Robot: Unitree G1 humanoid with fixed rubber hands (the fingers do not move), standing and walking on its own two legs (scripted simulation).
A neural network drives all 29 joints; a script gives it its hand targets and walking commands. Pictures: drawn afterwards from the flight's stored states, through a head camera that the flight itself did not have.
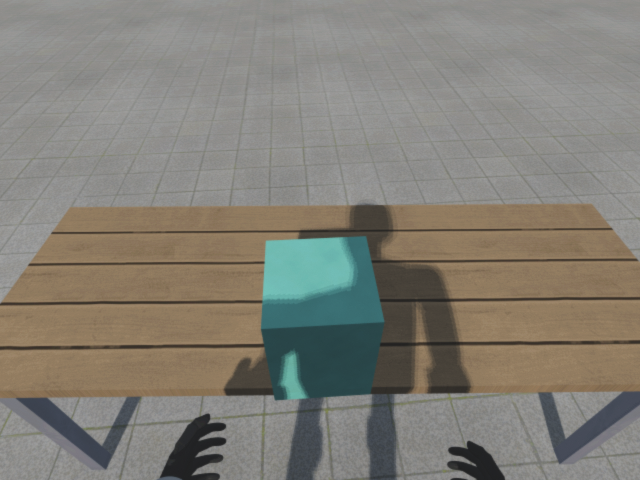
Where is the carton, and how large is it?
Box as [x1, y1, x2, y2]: [261, 236, 384, 399]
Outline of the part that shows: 365,236 266,241 261,331 275,399 370,393 384,322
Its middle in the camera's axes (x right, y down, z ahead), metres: +0.00 +0.14 +0.67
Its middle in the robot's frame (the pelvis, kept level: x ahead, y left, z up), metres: +0.43 +0.00 -0.09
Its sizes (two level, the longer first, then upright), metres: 0.172 0.169 0.224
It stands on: a table, 0.57 m high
